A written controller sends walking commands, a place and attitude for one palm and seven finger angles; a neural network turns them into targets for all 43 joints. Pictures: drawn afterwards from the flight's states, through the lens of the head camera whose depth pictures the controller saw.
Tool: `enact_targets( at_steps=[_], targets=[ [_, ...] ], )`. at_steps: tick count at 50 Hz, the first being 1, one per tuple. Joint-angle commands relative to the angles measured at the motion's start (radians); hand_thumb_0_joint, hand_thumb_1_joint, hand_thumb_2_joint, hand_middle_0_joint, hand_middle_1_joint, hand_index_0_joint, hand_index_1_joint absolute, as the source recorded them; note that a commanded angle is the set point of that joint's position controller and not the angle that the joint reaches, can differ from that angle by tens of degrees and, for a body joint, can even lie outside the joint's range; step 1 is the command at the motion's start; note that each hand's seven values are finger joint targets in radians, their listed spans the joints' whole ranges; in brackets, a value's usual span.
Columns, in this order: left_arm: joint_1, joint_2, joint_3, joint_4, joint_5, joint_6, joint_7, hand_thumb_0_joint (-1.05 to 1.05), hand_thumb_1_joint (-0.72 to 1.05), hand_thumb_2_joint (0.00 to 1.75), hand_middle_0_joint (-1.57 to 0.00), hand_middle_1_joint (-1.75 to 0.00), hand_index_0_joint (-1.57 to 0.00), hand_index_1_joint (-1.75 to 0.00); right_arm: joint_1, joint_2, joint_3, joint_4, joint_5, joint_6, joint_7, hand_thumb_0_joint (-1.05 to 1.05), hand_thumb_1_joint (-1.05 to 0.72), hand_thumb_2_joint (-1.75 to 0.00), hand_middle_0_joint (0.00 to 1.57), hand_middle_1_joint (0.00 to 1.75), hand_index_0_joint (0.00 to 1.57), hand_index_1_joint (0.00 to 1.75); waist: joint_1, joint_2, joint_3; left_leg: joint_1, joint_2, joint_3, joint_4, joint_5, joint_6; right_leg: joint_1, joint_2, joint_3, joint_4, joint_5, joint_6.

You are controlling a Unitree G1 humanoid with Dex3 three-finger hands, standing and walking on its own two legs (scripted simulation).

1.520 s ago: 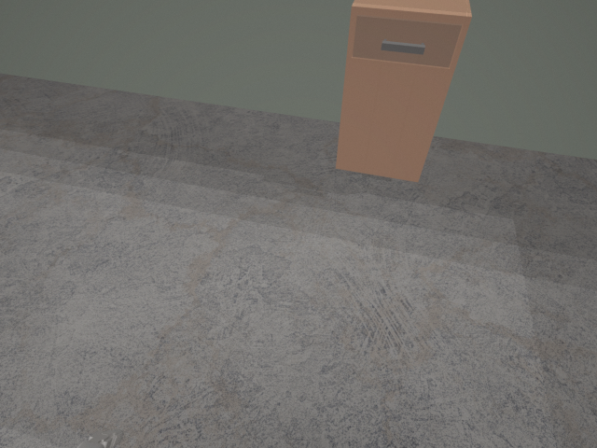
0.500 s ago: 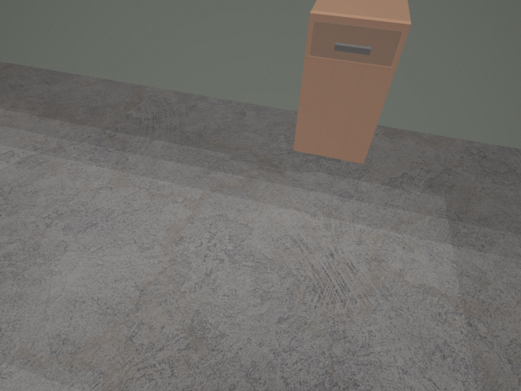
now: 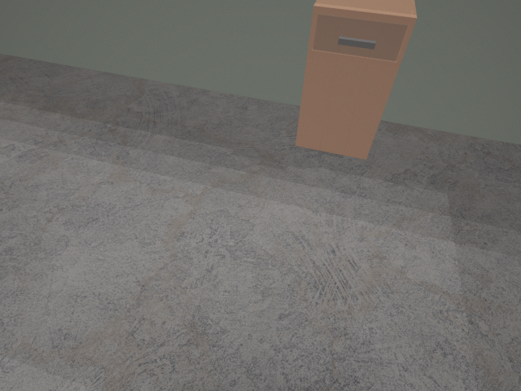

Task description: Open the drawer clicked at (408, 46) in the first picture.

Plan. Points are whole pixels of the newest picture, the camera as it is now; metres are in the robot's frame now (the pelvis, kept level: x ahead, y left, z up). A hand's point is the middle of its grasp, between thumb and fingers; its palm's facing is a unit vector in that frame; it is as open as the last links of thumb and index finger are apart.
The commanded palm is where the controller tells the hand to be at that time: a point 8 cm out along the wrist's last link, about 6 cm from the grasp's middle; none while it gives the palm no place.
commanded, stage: walk to a spot facing it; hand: left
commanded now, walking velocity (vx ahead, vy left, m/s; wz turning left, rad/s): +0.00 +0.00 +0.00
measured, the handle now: (357, 40) +1.54 -0.34 -0.10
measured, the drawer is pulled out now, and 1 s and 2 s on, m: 0.00 0.00 0.00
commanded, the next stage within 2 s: none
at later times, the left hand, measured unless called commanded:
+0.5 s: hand out of the picture +0.12 +0.15 -0.19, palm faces -0.13 -0.97 -0.21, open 7.4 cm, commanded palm none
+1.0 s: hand (197, 284) +0.37 +0.17 -0.20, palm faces -0.35 -0.92 -0.17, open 7.4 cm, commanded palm none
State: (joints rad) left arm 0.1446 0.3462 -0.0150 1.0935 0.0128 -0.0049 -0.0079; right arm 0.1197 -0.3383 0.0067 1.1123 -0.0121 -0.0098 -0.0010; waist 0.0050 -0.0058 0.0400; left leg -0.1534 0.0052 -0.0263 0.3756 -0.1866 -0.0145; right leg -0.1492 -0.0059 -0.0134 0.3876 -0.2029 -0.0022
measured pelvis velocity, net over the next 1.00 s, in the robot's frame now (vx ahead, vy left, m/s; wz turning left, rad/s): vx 0.30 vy -0.02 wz -0.44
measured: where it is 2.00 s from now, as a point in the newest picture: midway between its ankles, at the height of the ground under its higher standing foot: (322, 299)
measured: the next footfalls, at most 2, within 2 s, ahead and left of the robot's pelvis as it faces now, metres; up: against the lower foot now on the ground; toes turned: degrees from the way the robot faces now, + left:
left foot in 0.86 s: +0.41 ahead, +0.04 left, +0.00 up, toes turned -14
right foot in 1.42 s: +0.49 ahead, -0.29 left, +0.00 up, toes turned -46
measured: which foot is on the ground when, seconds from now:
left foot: down 0.00-0.40, up 0.42-0.84, down 0.86-1.00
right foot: down 0.00-0.86, up 0.88-1.00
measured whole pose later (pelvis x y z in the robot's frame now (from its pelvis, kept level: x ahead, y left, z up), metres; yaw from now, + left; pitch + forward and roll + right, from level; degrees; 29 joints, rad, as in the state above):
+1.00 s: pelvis +0.30 -0.02 -0.01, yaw -25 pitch -1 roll -1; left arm 0.32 0.23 0.08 1.04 0.03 -0.01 -0.02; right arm 0.15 -0.14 -0.02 0.95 -0.03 -0.08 -0.01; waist 0.04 -0.06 0.06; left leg -0.31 0.08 0.19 0.58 -0.25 0.04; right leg -0.42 -0.03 -0.02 1.25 -0.37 -0.03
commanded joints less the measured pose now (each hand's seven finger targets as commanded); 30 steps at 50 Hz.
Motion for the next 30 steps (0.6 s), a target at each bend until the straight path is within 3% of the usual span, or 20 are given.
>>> enact_targets(
  at_steps=[1, 3, 4, 7, 9, 11, 13, 14, 15, 16, 17, 18, 19, 20, 21, 22, 24, 25, 27, 30],
  targets=[
    [-0.041, 0.206, 0.045, -0.061, -0.003, -0.022, 0.017, 0.00, 0.90, 0.90, -0.20, -0.30, -0.20, -0.30, -0.051, -0.211, -0.038, -0.061, 0.006, -0.023, -0.010, 0.00, -0.90, -0.90, 0.20, 0.30, 0.20, 0.30, 0.000, 0.003, -0.071, 0.020, 0.110, -0.092, -0.060, 0.126, 0.041, 0.006, -0.118, 0.111, -0.078, 0.085, -0.028],
    [0.017, 0.101, 0.024, -0.038, -0.003, -0.002, 0.019, 0.00, 0.90, 0.90, -0.20, -0.30, -0.20, -0.30, -0.002, -0.102, -0.016, -0.038, -0.003, -0.008, -0.008, 0.00, -0.90, -0.90, 0.20, 0.30, 0.20, 0.30, -0.001, 0.003, -0.065, 0.027, 0.105, -0.053, -0.036, 0.017, 0.021, -0.025, -0.107, 0.125, -0.081, -0.037, -0.017],
    [0.043, 0.086, 0.025, -0.038, 0.001, 0.010, 0.017, 0.00, 0.90, 0.90, -0.20, -0.30, -0.20, -0.30, 0.034, -0.083, -0.014, -0.036, -0.006, 0.000, -0.007, 0.00, -0.90, -0.90, 0.20, 0.30, 0.20, 0.30, -0.002, -0.011, -0.053, 0.007, 0.101, -0.040, -0.019, -0.092, 0.019, -0.047, -0.098, 0.142, -0.077, -0.149, -0.021],
    [0.072, 0.097, 0.047, -0.074, 0.009, 0.026, -0.001, 0.00, 0.90, 0.90, -0.20, -0.30, -0.20, -0.30, 0.062, -0.098, -0.032, -0.065, -0.013, 0.006, -0.008, 0.00, -0.90, -0.90, 0.20, 0.30, 0.20, 0.30, -0.002, -0.022, 0.053, -0.091, 0.099, -0.032, -0.009, -0.348, 0.029, -0.154, -0.071, 0.200, -0.067, -0.374, -0.047],
    [0.099, 0.094, 0.058, -0.102, 0.010, 0.024, -0.009, 0.00, 0.90, 0.90, -0.20, -0.30, -0.20, -0.30, 0.085, -0.112, -0.045, -0.086, -0.012, 0.001, -0.009, 0.00, -0.90, -0.90, 0.20, 0.30, 0.20, 0.30, -0.003, 0.006, 0.068, -0.092, 0.123, -0.046, 0.008, -0.407, 0.047, -0.206, -0.051, 0.208, -0.015, -0.405, -0.063],
    [0.112, 0.064, 0.066, -0.133, 0.010, 0.014, -0.017, 0.00, 0.90, 0.90, -0.20, -0.30, -0.20, -0.30, 0.121, -0.120, -0.059, -0.102, -0.010, -0.012, -0.013, 0.00, -0.90, -0.90, 0.20, 0.30, 0.20, 0.30, -0.014, 0.065, 0.076, -0.040, 0.181, -0.107, -0.017, -0.435, 0.085, -0.296, -0.005, 0.171, 0.107, -0.363, -0.062],
    [0.102, 0.012, 0.069, -0.161, 0.008, -0.003, -0.023, 0.00, 0.90, 0.90, -0.20, -0.30, -0.20, -0.30, 0.177, -0.149, -0.077, -0.105, -0.007, -0.029, -0.019, 0.00, -0.90, -0.90, 0.20, 0.30, 0.20, 0.30, -0.034, 0.184, 0.034, 0.076, 0.315, -0.239, -0.092, -0.354, 0.158, -0.387, 0.051, 0.041, 0.330, -0.249, -0.033],
    [0.056, 0.004, 0.071, -0.185, 0.007, -0.007, -0.027, 0.00, 0.90, 0.90, -0.20, -0.30, -0.20, -0.30, 0.200, -0.150, -0.085, -0.103, -0.005, -0.037, -0.018, 0.00, -0.90, -0.90, 0.20, 0.30, 0.20, 0.30, -0.051, 0.208, 0.042, 0.118, 0.373, -0.254, -0.114, -0.253, 0.198, -0.448, 0.018, 0.003, 0.413, -0.296, -0.019],
    [0.021, -0.008, 0.074, -0.204, 0.007, -0.012, -0.030, 0.00, 0.90, 0.90, -0.20, -0.30, -0.20, -0.30, 0.219, -0.132, -0.084, -0.099, -0.008, -0.043, -0.020, 0.00, -0.90, -0.90, 0.20, 0.30, 0.20, 0.30, -0.060, 0.188, 0.055, 0.144, 0.389, -0.224, -0.100, -0.103, 0.212, -0.478, -0.014, -0.001, 0.438, -0.341, -0.013],
    [0.015, -0.021, 0.077, -0.209, 0.006, -0.016, -0.033, 0.00, 0.90, 0.90, -0.20, -0.30, -0.20, -0.30, 0.219, -0.118, -0.083, -0.098, -0.012, -0.045, -0.021, 0.00, -0.90, -0.90, 0.20, 0.30, 0.20, 0.30, -0.052, 0.171, 0.065, 0.118, 0.389, -0.173, -0.066, 0.018, 0.205, -0.445, -0.037, -0.008, 0.418, -0.345, -0.012],
    [0.054, -0.036, 0.080, -0.197, 0.006, -0.018, -0.036, 0.00, 0.90, 0.90, -0.20, -0.30, -0.20, -0.30, 0.189, -0.107, -0.082, -0.101, -0.015, -0.046, -0.022, 0.00, -0.90, -0.90, 0.20, 0.30, 0.20, 0.30, -0.025, 0.167, 0.050, 0.068, 0.368, -0.097, -0.025, 0.064, 0.176, -0.354, -0.042, -0.030, 0.364, -0.316, -0.014],
    [0.133, -0.049, 0.084, -0.169, 0.008, -0.019, -0.041, 0.00, 0.90, 0.90, -0.20, -0.30, -0.20, -0.30, 0.147, -0.101, -0.080, -0.109, -0.015, -0.045, -0.023, 0.00, -0.90, -0.90, 0.20, 0.30, 0.20, 0.30, 0.018, 0.153, 0.020, -0.018, 0.320, 0.000, 0.064, 0.050, 0.129, -0.190, -0.027, -0.065, 0.266, -0.234, -0.018],
    [0.262, -0.034, 0.092, -0.126, 0.010, -0.022, -0.039, 0.00, 0.90, 0.90, -0.20, -0.30, -0.20, -0.30, 0.115, -0.084, -0.075, -0.116, -0.013, -0.043, -0.020, 0.00, -0.90, -0.90, 0.20, 0.30, 0.20, 0.30, 0.083, 0.050, -0.015, -0.156, 0.248, 0.089, 0.259, 0.016, 0.078, 0.027, 0.014, -0.086, 0.143, -0.109, -0.033],
    [0.420, 0.082, 0.119, -0.080, 0.020, -0.038, -0.021, 0.00, 0.90, 0.90, -0.20, -0.30, -0.20, -0.30, 0.090, -0.010, -0.060, -0.159, 0.004, -0.043, -0.009, 0.00, -0.90, -0.90, 0.20, 0.30, 0.20, 0.30, 0.144, -0.285, -0.051, -0.461, 0.118, 0.220, 0.626, -0.188, 0.003, 0.258, -0.225, 0.319, -0.052, -0.207, -0.116],
    [0.514, 0.128, 0.122, -0.062, 0.000, -0.042, -0.002, 0.00, 0.90, 0.90, -0.20, -0.30, -0.20, -0.30, -0.025, 0.004, -0.051, -0.226, -0.001, -0.056, -0.003, 0.00, -0.90, -0.90, 0.20, 0.30, 0.20, 0.30, 0.168, -0.319, -0.033, -0.622, 0.058, 0.144, 0.800, -0.395, -0.007, 0.260, -0.384, 0.661, -0.180, -0.089, -0.211],
    [0.477, 0.103, 0.114, -0.070, -0.001, -0.044, 0.009, 0.00, 0.90, 0.90, -0.20, -0.30, -0.20, -0.30, -0.073, -0.009, -0.061, -0.225, -0.002, -0.058, -0.004, 0.00, -0.90, -0.90, 0.20, 0.30, 0.20, 0.30, 0.153, -0.162, 0.023, -0.643, 0.101, 0.048, 0.853, -0.319, -0.001, 0.180, -0.375, 0.647, -0.183, -0.095, -0.251],
    [0.344, 0.041, 0.099, -0.102, 0.006, -0.047, 0.015, 0.00, 0.90, 0.90, -0.20, -0.30, -0.20, -0.30, -0.030, 0.014, -0.067, -0.196, -0.010, -0.052, 0.002, 0.00, -0.90, -0.90, 0.20, 0.30, 0.20, 0.30, 0.073, -0.030, 0.065, -0.614, 0.148, 0.027, 0.842, -0.197, -0.011, 0.074, -0.338, 0.523, -0.180, -0.163, -0.250],
    [0.302, 0.019, 0.092, -0.114, 0.011, -0.050, 0.016, 0.00, 0.90, 0.90, -0.20, -0.30, -0.20, -0.30, 0.003, 0.031, -0.069, -0.180, -0.014, -0.045, 0.006, 0.00, -0.90, -0.90, 0.20, 0.30, 0.20, 0.30, 0.041, -0.034, 0.064, -0.573, 0.153, 0.037, 0.806, -0.152, -0.025, 0.026, -0.299, 0.437, -0.178, -0.105, -0.226],
    [0.292, 0.000, 0.090, -0.111, 0.011, -0.062, 0.015, 0.00, 0.90, 0.90, -0.20, -0.30, -0.20, -0.30, 0.047, 0.054, -0.071, -0.168, -0.014, -0.031, 0.010, 0.00, -0.90, -0.90, 0.20, 0.30, 0.20, 0.30, 0.013, -0.063, 0.033, -0.534, 0.141, 0.059, 0.751, -0.084, -0.040, 0.015, -0.242, 0.324, -0.169, 0.041, -0.200],
    [0.304, -0.008, 0.091, -0.097, 0.012, -0.071, 0.016, 0.00, 0.90, 0.90, -0.20, -0.30, -0.20, -0.30, 0.032, 0.072, -0.076, -0.185, -0.011, -0.024, 0.019, 0.00, -0.90, -0.90, 0.20, 0.30, 0.20, 0.30, 0.008, -0.084, 0.032, -0.536, 0.131, 0.075, 0.680, -0.009, -0.049, 0.016, -0.203, 0.259, -0.171, 0.111, -0.187]
  ],
)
